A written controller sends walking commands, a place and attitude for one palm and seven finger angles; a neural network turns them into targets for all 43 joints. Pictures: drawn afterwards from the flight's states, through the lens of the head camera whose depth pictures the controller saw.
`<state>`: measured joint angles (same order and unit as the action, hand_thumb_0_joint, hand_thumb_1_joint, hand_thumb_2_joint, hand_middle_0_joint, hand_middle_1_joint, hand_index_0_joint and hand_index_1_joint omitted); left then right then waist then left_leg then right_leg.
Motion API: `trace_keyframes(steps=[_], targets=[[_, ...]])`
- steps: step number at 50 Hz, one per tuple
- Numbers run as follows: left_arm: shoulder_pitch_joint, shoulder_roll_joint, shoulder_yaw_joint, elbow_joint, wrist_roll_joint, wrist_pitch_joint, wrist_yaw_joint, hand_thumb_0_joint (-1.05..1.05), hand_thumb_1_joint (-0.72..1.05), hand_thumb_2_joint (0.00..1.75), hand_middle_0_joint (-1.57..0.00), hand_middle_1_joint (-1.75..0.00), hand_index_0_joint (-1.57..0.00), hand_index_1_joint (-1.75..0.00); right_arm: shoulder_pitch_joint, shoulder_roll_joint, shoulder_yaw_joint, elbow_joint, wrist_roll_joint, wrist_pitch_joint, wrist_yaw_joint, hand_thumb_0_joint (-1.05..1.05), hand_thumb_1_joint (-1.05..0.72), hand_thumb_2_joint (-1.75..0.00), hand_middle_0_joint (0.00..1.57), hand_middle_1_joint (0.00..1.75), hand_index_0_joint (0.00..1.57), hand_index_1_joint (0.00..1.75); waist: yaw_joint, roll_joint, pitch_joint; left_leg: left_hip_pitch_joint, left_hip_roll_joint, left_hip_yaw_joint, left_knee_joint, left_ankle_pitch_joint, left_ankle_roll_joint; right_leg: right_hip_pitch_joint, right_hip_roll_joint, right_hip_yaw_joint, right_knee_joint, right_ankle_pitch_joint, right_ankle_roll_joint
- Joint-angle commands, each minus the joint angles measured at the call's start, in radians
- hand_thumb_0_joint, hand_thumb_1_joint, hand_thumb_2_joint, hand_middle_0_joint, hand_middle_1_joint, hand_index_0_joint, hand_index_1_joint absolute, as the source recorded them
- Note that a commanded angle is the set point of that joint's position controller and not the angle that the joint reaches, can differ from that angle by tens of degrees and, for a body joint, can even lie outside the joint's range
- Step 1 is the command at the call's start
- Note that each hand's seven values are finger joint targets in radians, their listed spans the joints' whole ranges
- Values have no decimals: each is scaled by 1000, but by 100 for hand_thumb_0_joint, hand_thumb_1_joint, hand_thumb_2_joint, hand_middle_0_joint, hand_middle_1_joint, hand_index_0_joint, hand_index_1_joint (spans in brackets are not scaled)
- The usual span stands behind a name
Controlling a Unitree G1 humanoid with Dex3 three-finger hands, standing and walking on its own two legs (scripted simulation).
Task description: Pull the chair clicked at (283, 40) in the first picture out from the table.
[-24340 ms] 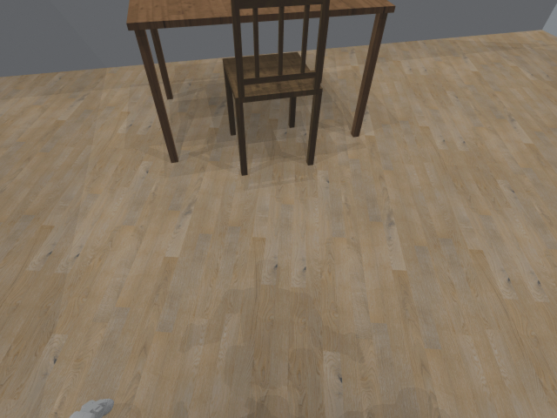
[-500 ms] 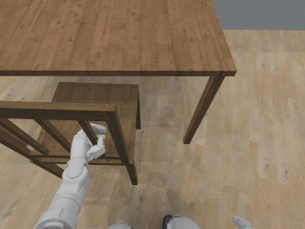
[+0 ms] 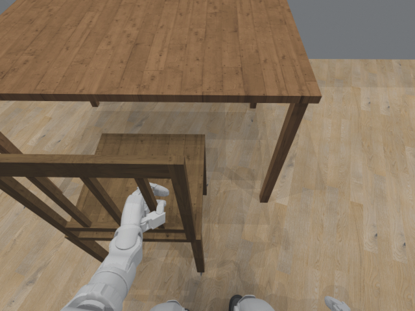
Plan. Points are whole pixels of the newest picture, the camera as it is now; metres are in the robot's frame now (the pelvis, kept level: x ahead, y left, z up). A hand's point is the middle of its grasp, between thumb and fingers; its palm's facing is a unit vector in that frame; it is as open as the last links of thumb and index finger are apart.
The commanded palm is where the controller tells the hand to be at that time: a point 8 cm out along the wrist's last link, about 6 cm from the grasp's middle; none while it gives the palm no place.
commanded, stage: step backward, pulling the chair out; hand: left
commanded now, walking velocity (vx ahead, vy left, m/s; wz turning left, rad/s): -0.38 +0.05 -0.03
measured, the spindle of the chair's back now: (108, 204) +0.35 +0.24 -0.07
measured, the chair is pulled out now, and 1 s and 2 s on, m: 0.15 0.22 0.43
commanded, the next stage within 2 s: none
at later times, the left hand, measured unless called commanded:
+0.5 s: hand (161, 227) +0.29 +0.11 -0.06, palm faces -0.04 -0.99 -0.16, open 5.0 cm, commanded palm +0.27 +0.16 -0.05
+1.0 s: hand (156, 247) +0.25 +0.11 -0.06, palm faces -0.08 -0.98 -0.17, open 5.1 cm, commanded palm +0.23 +0.17 -0.06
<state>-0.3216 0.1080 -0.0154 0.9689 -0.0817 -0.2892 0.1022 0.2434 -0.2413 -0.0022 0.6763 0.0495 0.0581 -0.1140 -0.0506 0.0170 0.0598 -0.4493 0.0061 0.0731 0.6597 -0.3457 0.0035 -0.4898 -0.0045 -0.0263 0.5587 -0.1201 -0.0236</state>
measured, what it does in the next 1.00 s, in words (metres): steps on the spot: right foot, then left foot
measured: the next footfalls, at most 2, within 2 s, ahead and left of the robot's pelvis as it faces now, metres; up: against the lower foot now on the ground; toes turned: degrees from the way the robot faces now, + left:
right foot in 0.30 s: +0.06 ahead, -0.12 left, +0.00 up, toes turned -2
left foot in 0.72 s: -0.06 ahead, +0.17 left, +0.00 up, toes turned -2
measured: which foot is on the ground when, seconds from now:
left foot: down 0.00-0.50, up 0.52-0.70, down 0.72-1.00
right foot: down 0.00-0.18, up 0.20-0.28, down 0.30-1.00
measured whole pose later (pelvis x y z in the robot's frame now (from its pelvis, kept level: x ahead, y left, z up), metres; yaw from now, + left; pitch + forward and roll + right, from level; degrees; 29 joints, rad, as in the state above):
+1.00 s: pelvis -0.08 +0.02 +0.00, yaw -4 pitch +2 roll -1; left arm -0.31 0.14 -0.01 0.84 -0.05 -0.18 0.09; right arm 0.19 -0.16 0.02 0.67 0.01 0.06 -0.08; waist -0.05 0.04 0.12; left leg -0.33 0.09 0.01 0.65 -0.34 -0.06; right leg -0.43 0.00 -0.04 0.56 -0.16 -0.02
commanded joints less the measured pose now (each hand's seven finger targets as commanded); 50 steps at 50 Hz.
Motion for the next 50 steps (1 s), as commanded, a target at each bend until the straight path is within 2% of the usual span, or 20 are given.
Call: trace_keyframes(steps=[1,4,7,9,11,15,17,22,25,29,33,34,36,38,40,42,45,47,49,50], targets=[[-309,165,-12,-138,59,-15,33,0,90,90,-50,-145,-50,-145,44,-125,-41,-62,-9,-57,-4,0,-90,-90,20,30,20,30,0,-135,-319,188,27,-91,1,-81,-4,103,-273,281,-322,-258,-56],[-295,152,-23,-138,63,-15,30,0,90,90,-50,-145,-50,-145,36,-145,-35,-56,-8,-67,-12,0,-90,-90,20,30,20,30,-7,-42,-313,170,91,-153,-192,-2,25,126,-157,139,-190,-195,6],[-310,102,-64,-187,51,-12,21,0,90,90,-50,-145,-50,-145,-21,-134,-18,-109,1,-68,-21,0,-90,-90,20,30,20,30,22,108,-275,-17,225,-244,-351,-127,77,213,-57,54,82,-253,15],[-303,91,-61,-193,41,5,19,0,90,90,-50,-145,-50,-145,-35,-136,-23,-123,-4,-62,-21,0,-90,-90,20,30,20,30,35,93,-260,-86,308,-313,-407,-217,114,251,-28,48,231,-262,8],[-326,81,-64,-218,42,13,4,0,90,90,-50,-145,-50,-145,-28,-129,-23,-123,-19,-61,-22,0,-90,-90,20,30,20,30,29,82,-256,-25,327,-296,-346,-51,130,237,-35,53,240,-234,9],[-303,71,-68,-197,62,10,-8,0,90,90,-50,-145,-50,-145,15,-135,-34,-83,-39,-80,-7,0,-90,-90,20,30,20,30,18,47,-274,134,275,-223,-201,284,84,232,-50,65,45,-22,5],[-303,85,-55,-211,78,3,-10,0,90,90,-50,-145,-50,-145,2,-137,-39,-68,-53,-83,-2,0,-90,-90,20,30,20,30,18,108,-280,143,272,-214,-210,319,70,215,-48,44,59,-44,9],[-220,132,-11,-270,56,-2,-7,0,90,90,-50,-145,-50,-145,-11,-114,-48,-94,-39,-87,-2,0,-90,-90,20,30,20,30,19,24,-350,142,200,-138,-147,164,34,252,-100,144,-36,0,-9],[-197,180,8,-273,52,5,10,0,90,90,-50,-145,-50,-145,-19,-99,-48,-91,-31,-79,-5,0,-90,-90,20,30,20,30,14,-106,-353,151,75,-67,28,-40,-26,187,-288,345,-196,-17,-87],[-212,200,30,-240,67,39,21,0,90,90,-50,-145,-50,-145,-56,-101,-32,-77,-33,-72,-6,0,-90,-90,20,30,20,30,33,-147,-329,31,24,-161,227,-154,-33,278,-372,345,-215,196,-147],[-227,176,14,-230,71,64,17,0,90,90,-50,-145,-50,-145,-42,-112,-18,-57,-31,-67,-19,0,-90,-90,20,30,20,30,10,-126,-316,100,42,-151,-52,-41,-32,365,-272,178,-114,419,-72],[-226,155,-2,-234,66,68,15,0,90,90,-50,-145,-50,-145,-21,-119,-20,-53,-30,-61,-25,0,-90,-90,20,30,20,30,3,-112,-324,137,59,-135,-191,77,-30,378,-234,138,-63,421,-44],[-242,108,-48,-301,57,73,3,0,90,90,-50,-145,-50,-145,-25,-150,-41,-87,-37,-48,-30,0,-90,-90,20,30,20,30,12,32,-320,196,196,-243,-257,497,29,303,-91,41,48,303,37],[-231,58,-85,-300,56,79,-9,0,90,90,-50,-145,-50,-145,2,-134,-50,-114,-28,-31,-15,0,-90,-90,20,30,20,30,10,28,-350,276,226,-162,-178,636,33,284,-52,24,29,263,36],[-275,51,-92,-371,67,70,-20,0,90,90,-50,-145,-50,-145,-35,-111,-41,-126,-53,-28,-5,0,-90,-90,20,30,20,30,6,196,-352,218,233,-167,-226,617,24,282,-60,6,130,121,30],[-236,62,-64,-367,71,62,-16,0,90,90,-50,-145,-50,-145,-30,-114,-50,-123,-58,-28,7,0,-90,-90,20,30,20,30,15,227,-328,223,272,-176,-215,659,47,244,-37,4,144,-36,21],[-211,78,-39,-349,71,60,-17,0,90,90,-50,-145,-50,-145,-32,-113,-51,-117,-58,-35,16,0,-90,-90,20,30,20,30,18,109,-288,203,275,-175,-147,634,45,281,-49,20,51,77,11],[-233,113,-25,-335,77,50,-13,0,90,90,-50,-145,-50,-145,-14,-105,-50,-101,-52,-36,14,0,-90,-90,20,30,20,30,-2,34,-323,176,200,-105,-76,493,-14,358,-120,85,-29,443,-9],[-190,185,36,-271,66,61,0,0,90,90,-50,-145,-50,-145,-5,-109,-61,-85,-38,-33,0,0,-90,-90,20,30,20,30,4,-158,-401,99,68,-62,102,-13,-67,412,-278,241,-101,634,-94],[-167,183,39,-244,67,69,-1,0,90,90,-50,-145,-50,-145,-25,-98,-54,-88,-37,-33,-1,0,-90,-90,20,30,20,30,25,-205,-411,70,25,-96,222,-203,-59,395,-340,287,-165,556,-121]])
